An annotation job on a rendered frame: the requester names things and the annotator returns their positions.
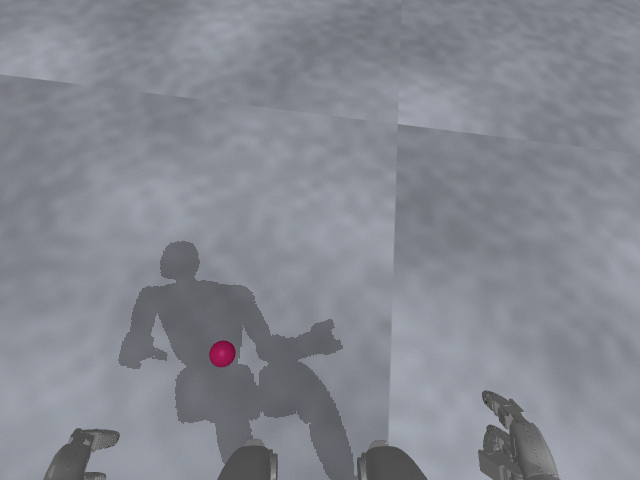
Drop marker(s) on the right robot hand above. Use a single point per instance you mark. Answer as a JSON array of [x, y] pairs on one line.
[[523, 453]]

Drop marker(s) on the ball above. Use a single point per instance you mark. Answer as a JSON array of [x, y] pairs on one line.
[[222, 353]]

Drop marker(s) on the left robot hand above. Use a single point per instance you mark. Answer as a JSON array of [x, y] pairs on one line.
[[71, 460]]

